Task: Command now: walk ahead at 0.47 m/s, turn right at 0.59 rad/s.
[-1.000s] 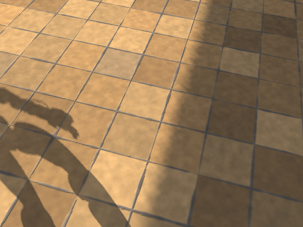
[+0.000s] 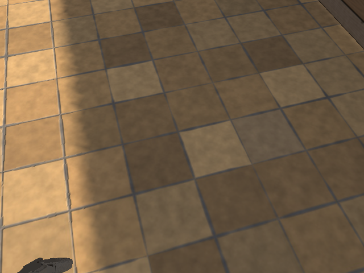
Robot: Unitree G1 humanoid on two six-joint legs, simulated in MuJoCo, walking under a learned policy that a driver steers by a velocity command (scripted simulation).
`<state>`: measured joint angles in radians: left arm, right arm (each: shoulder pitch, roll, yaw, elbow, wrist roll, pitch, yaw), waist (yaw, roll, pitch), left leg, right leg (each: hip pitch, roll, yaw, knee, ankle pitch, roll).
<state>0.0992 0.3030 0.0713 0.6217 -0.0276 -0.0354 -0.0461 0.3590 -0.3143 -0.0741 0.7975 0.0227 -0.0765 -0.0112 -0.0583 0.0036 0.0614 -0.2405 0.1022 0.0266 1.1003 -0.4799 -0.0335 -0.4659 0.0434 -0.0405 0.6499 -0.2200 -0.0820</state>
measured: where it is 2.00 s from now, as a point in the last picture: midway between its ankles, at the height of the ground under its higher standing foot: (178, 169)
